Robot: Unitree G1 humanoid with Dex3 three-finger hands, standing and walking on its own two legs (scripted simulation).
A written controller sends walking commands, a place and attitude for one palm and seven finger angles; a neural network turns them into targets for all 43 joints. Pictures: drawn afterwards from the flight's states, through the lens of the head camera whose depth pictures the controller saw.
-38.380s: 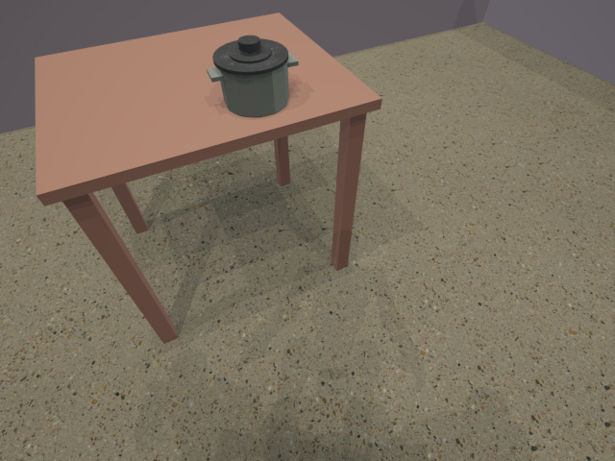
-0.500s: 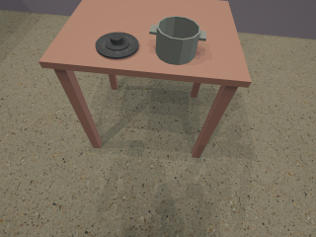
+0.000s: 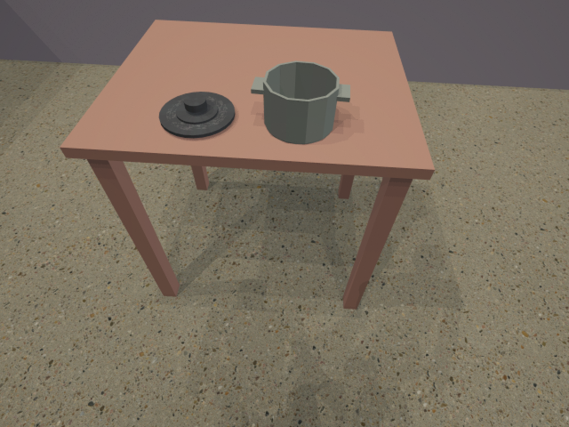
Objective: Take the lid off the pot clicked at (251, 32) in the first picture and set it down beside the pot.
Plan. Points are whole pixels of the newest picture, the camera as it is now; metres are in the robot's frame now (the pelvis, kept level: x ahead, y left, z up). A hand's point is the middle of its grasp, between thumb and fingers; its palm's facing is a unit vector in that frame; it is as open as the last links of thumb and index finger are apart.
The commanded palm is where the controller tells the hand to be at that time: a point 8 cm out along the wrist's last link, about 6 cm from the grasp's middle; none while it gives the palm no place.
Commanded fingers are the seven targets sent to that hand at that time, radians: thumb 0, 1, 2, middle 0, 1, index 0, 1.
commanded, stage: stop stepping back and stand still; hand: left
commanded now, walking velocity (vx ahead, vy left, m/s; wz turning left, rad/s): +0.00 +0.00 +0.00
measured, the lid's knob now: (195, 103) +0.76 +0.23 +0.02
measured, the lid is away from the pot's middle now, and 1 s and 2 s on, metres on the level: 0.24 0.24 0.24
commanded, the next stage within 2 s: let the arm hang, fingers relaxed in 0.10 s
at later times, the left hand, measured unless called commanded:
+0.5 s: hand out of the picture +0.03 +0.18 -0.18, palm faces +0.02 -0.98 -0.20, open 7.3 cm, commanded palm none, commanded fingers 0.00 0.90 0.90 -0.20 -0.30 -0.20 -0.30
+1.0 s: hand out of the picture +0.03 +0.19 -0.18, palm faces +0.01 -0.98 -0.19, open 7.3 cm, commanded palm none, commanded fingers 0.00 0.90 0.90 -0.20 -0.30 -0.20 -0.30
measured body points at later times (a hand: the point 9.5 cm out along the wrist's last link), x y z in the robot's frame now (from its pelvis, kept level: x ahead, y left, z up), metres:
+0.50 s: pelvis +0.01 +0.00 +0.00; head +0.04 +0.01 +0.45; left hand +0.03 +0.23 -0.16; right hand -0.01 -0.21 -0.16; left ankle -0.04 +0.12 -0.74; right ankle -0.03 -0.12 -0.74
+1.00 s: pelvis +0.00 +0.02 +0.00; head +0.03 +0.03 +0.45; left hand +0.03 +0.25 -0.16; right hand -0.01 -0.20 -0.15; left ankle -0.04 +0.12 -0.74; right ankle -0.03 -0.12 -0.74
